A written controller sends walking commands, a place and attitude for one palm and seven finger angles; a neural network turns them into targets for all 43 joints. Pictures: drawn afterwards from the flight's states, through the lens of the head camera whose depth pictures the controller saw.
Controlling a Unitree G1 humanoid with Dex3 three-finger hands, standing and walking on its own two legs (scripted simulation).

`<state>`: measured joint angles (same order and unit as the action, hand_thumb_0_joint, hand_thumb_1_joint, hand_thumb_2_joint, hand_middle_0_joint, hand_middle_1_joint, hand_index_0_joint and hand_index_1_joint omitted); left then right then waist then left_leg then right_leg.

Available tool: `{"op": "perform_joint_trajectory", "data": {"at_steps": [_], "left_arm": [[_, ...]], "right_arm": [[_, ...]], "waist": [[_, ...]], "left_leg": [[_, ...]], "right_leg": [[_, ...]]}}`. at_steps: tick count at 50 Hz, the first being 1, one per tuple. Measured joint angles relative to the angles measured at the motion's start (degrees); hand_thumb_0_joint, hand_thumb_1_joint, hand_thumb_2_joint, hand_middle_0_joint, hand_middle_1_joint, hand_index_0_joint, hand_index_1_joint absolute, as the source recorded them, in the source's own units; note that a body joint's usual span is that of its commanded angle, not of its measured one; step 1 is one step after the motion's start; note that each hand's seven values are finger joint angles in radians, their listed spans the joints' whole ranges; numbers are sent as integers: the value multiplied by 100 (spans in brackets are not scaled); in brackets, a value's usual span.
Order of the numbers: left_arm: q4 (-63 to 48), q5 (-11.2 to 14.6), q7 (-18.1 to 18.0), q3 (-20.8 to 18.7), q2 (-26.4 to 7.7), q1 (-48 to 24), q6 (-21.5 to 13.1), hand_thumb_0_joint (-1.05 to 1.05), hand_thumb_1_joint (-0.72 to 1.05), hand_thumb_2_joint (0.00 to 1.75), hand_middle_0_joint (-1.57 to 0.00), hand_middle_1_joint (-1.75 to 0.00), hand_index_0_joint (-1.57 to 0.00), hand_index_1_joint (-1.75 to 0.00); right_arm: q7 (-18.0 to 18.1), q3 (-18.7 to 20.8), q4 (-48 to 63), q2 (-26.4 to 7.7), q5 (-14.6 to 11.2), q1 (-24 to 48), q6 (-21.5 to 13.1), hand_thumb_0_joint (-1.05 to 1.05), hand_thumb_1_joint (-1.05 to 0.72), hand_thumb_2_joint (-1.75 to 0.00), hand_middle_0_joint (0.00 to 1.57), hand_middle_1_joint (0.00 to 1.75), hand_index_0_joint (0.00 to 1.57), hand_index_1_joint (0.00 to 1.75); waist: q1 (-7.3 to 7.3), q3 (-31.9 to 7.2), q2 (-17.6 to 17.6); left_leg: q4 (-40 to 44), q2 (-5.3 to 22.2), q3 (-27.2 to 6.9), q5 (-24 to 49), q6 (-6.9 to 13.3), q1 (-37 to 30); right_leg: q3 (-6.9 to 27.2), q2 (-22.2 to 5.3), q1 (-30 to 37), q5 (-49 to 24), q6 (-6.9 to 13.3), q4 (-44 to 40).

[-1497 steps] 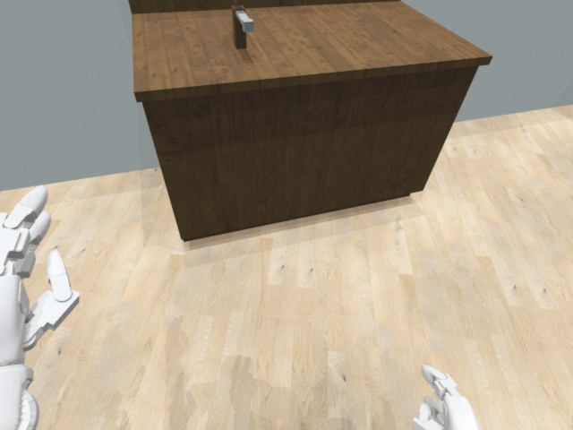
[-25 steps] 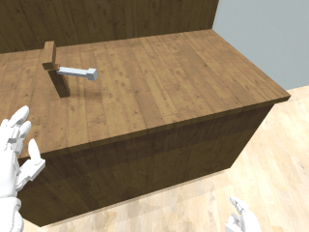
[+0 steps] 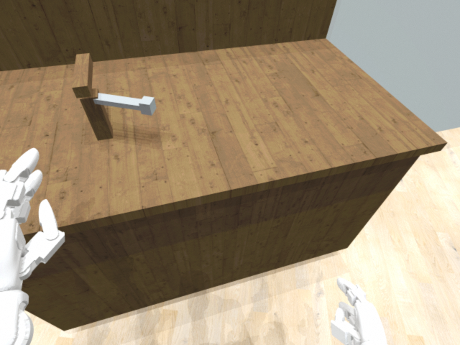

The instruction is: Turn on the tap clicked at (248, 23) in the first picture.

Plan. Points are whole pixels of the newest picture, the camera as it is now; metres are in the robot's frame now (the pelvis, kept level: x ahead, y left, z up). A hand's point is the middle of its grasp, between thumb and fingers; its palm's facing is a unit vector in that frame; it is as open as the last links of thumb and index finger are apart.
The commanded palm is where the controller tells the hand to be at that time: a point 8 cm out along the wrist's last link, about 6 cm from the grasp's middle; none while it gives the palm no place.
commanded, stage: come to a stop and stand still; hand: left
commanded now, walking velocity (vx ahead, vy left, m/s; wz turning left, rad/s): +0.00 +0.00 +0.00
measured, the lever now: (147, 105) +0.55 +0.24 +0.11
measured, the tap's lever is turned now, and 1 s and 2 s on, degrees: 63 63 63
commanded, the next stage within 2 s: look again from close up in 0.22 s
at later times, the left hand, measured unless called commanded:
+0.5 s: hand (55, 199) +0.25 +0.26 +0.17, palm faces +0.45 -0.81 -0.37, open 7.5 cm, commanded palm +0.17 +0.27 +0.17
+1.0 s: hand (62, 210) +0.25 +0.26 +0.15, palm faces +0.40 -0.86 -0.32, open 7.5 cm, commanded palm +0.19 +0.29 +0.17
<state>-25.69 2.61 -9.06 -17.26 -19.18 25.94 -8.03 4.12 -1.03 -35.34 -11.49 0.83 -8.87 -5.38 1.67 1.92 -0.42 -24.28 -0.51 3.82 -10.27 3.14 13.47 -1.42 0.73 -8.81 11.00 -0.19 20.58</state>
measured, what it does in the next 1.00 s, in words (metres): stands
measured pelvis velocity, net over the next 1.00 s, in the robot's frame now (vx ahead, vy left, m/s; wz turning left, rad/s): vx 0.03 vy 0.01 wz -0.01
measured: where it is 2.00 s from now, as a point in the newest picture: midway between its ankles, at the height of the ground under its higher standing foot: outside the picture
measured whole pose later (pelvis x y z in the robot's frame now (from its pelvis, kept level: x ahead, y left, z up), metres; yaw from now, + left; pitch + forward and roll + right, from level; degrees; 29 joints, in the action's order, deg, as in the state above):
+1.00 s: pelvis +0.03 +0.01 -0.01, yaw -1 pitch -1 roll -1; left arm -24.3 2.2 -6.4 -20.0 -19.9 21.9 -10.2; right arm 1.4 -2.3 -32.0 -9.8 0.0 -12.0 -6.3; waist 1.5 1.1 2.0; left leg -31.3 -0.7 4.7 -16.5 4.0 14.1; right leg -0.5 0.3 -9.9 17.2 -0.3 28.1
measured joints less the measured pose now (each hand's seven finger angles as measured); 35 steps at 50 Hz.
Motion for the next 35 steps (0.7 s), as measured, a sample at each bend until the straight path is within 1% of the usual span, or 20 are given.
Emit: {"op": "perform_joint_trajectory", "data": {"at_steps": [8, 16, 17, 18, 19, 20, 21, 23, 24, 26, 28, 29, 31, 35], "left_arm": [[-52, 42, 16, -43, -55, 46, -24, 2, 89, 90, -21, -30, -21, -30], [-28, 76, 31, -6, -35, 80, 43, 2, 89, 90, -21, -30, -21, -30], [21, -161, 175, -82, -234, -219, 80, 2, 88, 89, -22, -30, -21, -30], [263, -271, 308, -236, -517, -689, -81, 2, 88, 89, -22, -30, -21, -30], [566, -243, 367, -423, -698, -1123, -222, 2, 88, 89, -22, -30, -21, -30], [802, -177, 368, -597, -760, -1437, -276, 2, 88, 89, -22, -30, -21, -30], [928, -103, 336, -742, -737, -1595, -289, 2, 88, 89, -22, -30, -21, -30], [846, 1, 260, -846, -541, -1484, -271, 2, 89, 89, -21, -30, -21, -30], [698, 31, 245, -787, -408, -1277, -276, 2, 89, 90, -21, -30, -21, -30], [378, 26, 286, -509, -177, -750, -299, 2, 89, 90, -21, -30, -20, -30], [186, -8, 385, -201, -56, -285, -326, 2, 89, 90, -21, -30, -20, -30], [134, -25, 431, -104, -53, -117, -317, 2, 89, 90, -21, -30, -20, -30], [102, -34, 477, -47, -125, 54, -305, 2, 89, 89, -21, -30, -21, -30], [85, -5, 413, -278, -287, -60, -283, 2, 88, 89, -22, -30, -22, -30]], "right_arm": [[5, 19, 97, -19, -23, 63, 39, 2, -91, -90, 20, 30, 20, 30], [13, 24, 89, -39, -38, 33, 77, 2, -91, -90, 20, 30, 20, 30], [4, 82, 177, -39, -6, -79, 24, 2, -91, -90, 20, 30, 20, 30], [-15, 97, 176, -24, -16, -151, -48, 2, -91, -90, 20, 30, 20, 30], [-79, 90, 141, 2, -73, -150, -66, 2, -91, -90, 20, 30, 20, 30], [-155, 74, 142, 7, -115, -136, -76, 2, -91, -90, 20, 30, 20, 30], [-235, 58, 167, -3, -142, -119, -95, 2, -91, -90, 20, 30, 20, 30], [-378, 49, 257, -37, -171, -112, -138, 2, -91, -90, 20, 30, 20, 30], [-430, 53, 301, -53, -181, -121, -160, 2, -91, -90, 20, 30, 20, 30], [-466, 56, 370, -68, -175, -168, -182, 2, -91, -90, 20, 30, 20, 30], [-425, 46, 397, -57, -151, -242, -172, 2, -91, -90, 20, 30, 20, 30], [-387, 37, 397, -42, -138, -277, -156, 2, -91, -90, 20, 30, 20, 30], [-302, 21, 384, -8, -114, -344, -130, 2, -91, -90, 20, 30, 20, 30], [-208, -11, 314, 13, -83, -426, -144, 2, -91, -90, 20, 30, 20, 30]], "waist": [[-7, -31, -10], [-4, -44, -53], [92, -19, -55], [191, 9, 0], [275, 64, 80], [308, 106, 113], [287, 133, 105], [183, 143, 39], [120, 136, 2], [-2, 98, -38], [-88, 53, -17], [-116, 48, 18], [-143, 72, 111], [-78, 167, 250]], "left_leg": [[10, 8, -8, -41, -24, -17], [-11, 36, -32, -82, -58, -26], [-119, 65, -76, -104, -68, 80], [-212, 76, -122, -118, -77, 199], [-209, 70, -107, -102, -86, 219], [-205, 76, -74, -84, -88, 226], [-227, 89, -41, -87, -92, 233], [-274, 111, 44, -130, -81, 232], [-286, 116, 89, -154, -68, 218], [-292, 114, 160, -195, -40, 195], [-282, 102, 198, -221, -19, 177], [-270, 93, 208, -226, -10, 163], [-251, 69, 200, -226, 8, 133], [-255, 32, 160, -235, 32, 72]], "right_leg": [[-3, 10, 14, 50, 16, -4], [-21, 41, 45, 76, 45, -23], [-65, 69, -1, 81, 46, -2], [-113, 81, -102, 99, 65, 77], [-101, 73, -184, 124, 97, 180], [-69, 74, -239, 142, 115, 256], [-36, 81, -270, 150, 114, 302], [51, 94, -293, 152, 78, 338], [97, 95, -290, 150, 58, 338], [170, 89, -283, 152, 24, 331], [209, 76, -273, 162, 2, 316], [219, 68, -262, 167, -5, 310], [210, 46, -235, 184, -13, 312], [168, 12, -152, 207, -29, 308]]}}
